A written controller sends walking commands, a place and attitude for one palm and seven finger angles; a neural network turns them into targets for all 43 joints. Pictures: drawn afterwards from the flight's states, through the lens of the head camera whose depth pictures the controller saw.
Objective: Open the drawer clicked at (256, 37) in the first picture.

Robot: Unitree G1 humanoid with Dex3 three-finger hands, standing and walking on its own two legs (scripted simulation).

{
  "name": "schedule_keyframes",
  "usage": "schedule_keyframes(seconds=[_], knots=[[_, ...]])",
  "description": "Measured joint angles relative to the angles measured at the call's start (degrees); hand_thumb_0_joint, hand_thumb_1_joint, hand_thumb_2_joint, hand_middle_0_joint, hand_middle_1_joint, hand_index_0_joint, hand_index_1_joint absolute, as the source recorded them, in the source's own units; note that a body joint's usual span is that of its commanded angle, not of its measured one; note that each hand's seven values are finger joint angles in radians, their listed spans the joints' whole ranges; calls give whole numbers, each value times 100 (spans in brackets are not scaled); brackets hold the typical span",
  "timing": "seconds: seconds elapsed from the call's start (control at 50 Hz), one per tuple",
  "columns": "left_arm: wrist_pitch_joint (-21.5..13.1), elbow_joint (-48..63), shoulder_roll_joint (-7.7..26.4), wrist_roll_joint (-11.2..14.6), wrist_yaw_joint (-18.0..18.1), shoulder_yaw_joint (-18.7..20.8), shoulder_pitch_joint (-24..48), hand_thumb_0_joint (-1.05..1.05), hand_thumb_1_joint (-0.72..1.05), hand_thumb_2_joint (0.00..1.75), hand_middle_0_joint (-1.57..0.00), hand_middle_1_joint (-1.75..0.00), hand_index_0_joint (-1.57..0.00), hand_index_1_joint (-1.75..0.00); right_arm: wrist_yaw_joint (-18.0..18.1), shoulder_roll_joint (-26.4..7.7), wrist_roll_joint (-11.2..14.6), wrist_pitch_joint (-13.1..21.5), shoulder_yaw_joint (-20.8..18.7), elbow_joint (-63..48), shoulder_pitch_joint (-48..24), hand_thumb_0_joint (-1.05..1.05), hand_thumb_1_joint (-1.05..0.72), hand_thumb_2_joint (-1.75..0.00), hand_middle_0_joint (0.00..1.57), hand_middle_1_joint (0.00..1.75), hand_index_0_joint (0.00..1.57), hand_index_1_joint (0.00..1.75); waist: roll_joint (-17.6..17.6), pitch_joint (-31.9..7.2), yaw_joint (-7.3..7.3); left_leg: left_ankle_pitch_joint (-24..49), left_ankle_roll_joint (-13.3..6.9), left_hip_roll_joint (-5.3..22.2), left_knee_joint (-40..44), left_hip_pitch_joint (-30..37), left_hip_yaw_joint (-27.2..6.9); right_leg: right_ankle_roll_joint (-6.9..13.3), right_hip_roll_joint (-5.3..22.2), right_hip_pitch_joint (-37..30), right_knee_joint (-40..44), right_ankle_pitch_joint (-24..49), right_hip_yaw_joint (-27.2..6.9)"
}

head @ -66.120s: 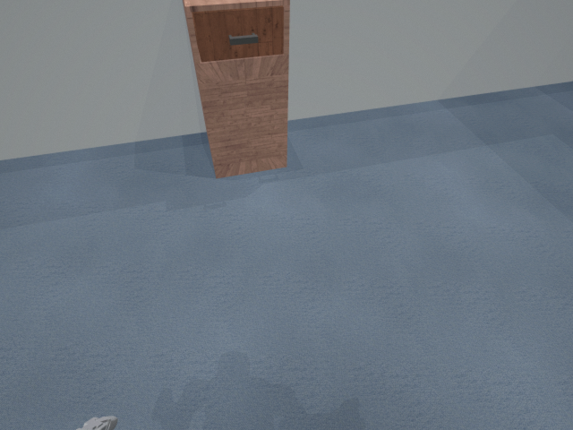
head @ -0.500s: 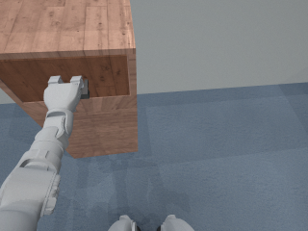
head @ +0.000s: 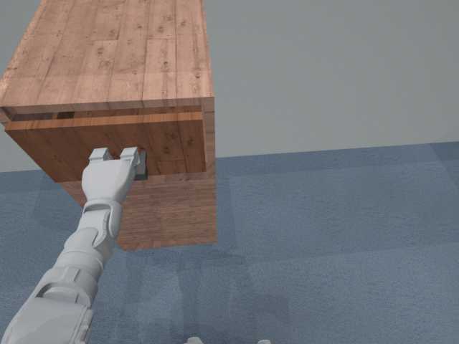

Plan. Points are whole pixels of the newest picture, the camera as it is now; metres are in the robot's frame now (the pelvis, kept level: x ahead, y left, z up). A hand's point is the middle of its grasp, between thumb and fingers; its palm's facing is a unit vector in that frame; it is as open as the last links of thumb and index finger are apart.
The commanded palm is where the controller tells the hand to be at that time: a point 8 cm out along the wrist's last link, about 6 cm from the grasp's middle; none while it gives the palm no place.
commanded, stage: pull the drawer open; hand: left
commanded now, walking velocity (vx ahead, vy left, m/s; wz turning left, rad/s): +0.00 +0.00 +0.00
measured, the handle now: (119, 165) +0.46 +0.22 -0.01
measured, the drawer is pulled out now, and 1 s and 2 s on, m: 0.03 0.16 0.29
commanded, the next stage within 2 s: none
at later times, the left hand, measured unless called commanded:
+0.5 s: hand (117, 224) +0.34 +0.21 -0.03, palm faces -0.03 -0.08 -1.00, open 5.5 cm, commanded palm +0.30 +0.22 +0.02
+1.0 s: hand (113, 253) +0.29 +0.21 -0.03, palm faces -0.03 -0.08 -1.00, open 5.5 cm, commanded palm +0.25 +0.21 +0.02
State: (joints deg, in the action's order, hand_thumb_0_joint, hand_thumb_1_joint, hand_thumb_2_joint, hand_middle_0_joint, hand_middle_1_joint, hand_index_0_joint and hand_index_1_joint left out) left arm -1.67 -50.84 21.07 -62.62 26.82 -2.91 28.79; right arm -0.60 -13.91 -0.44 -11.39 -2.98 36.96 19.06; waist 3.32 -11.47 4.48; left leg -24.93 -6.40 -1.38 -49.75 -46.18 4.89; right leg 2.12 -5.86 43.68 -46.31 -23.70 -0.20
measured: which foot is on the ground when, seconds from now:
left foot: down 0.00-1.00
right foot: down 0.00-1.00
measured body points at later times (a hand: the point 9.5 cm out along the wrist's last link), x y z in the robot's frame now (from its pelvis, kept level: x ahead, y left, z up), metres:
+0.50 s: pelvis +0.00 -0.01 +0.00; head +0.06 +0.00 +0.45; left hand +0.33 +0.21 +0.02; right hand +0.12 -0.26 -0.11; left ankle -0.02 +0.04 -0.69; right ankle -0.03 -0.11 -0.69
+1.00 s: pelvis -0.02 -0.02 +0.00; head +0.03 -0.03 +0.45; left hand +0.28 +0.21 +0.02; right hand +0.12 -0.27 -0.11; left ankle -0.02 +0.04 -0.69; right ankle -0.03 -0.11 -0.69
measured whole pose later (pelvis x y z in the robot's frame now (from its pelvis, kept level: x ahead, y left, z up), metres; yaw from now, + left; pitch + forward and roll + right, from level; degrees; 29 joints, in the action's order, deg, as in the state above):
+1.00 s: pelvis -0.02 -0.02 +0.00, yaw +1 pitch +15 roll -1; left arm 0.3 -29.2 18.3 -62.4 27.6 -6.2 4.2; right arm 0.1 -13.8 0.3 -8.6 -2.3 34.0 13.2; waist 2.9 -10.2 1.1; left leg -24.0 -5.2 -1.8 -49.2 -39.9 4.7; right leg 3.5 -5.5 38.3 -47.8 -24.0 0.0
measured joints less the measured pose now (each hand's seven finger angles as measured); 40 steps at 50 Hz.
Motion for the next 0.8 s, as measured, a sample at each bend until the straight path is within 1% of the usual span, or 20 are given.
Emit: schedule_keyframes(seconds=[0.16,0.28,0.36,0.52,0.68,0.8], knots=[[117,474,-178,-52,58,-213,-447,0,73,82,-29,-135,-41,-135,-39,39,7,-15,-1,-103,-342,1,-90,-90,21,30,20,30,-43,19,-144,4,13,-46,66,200,-51,9,39,-210,50,-30,42],[196,901,-218,-12,-1,-283,-881,1,73,81,-29,-135,-42,-135,-33,39,31,6,15,-247,-512,1,-90,-90,20,30,20,30,-44,42,-193,18,25,-45,122,353,-47,20,35,-355,93,-18,31],[180,1155,-240,-6,-6,-284,-1160,1,72,81,-29,-135,-42,-135,-2,44,45,31,48,-301,-542,1,-90,-90,20,30,20,30,-77,58,-228,27,34,-44,151,448,-38,34,33,-436,98,-16,21],[217,1465,-271,-68,43,-331,-1511,0,72,83,-29,-135,-42,-135,31,31,44,76,52,-307,-554,1,-90,-90,20,30,20,30,-72,94,-267,40,62,-50,93,484,-65,65,41,-467,14,-29,56],[274,1689,-271,-9,45,-347,-1858,0,72,83,-29,-135,-42,-135,56,40,67,134,61,-282,-519,1,-90,-90,20,30,20,30,-42,111,-271,65,81,-47,89,565,-34,86,40,-515,-48,-23,32],[251,1838,-270,11,60,-352,-2066,0,72,83,-29,-135,-42,-135,68,31,72,198,65,-277,-502,1,-90,-90,20,30,20,30,-34,134,-283,84,97,-50,75,600,-41,107,44,-540,-88,-22,43]])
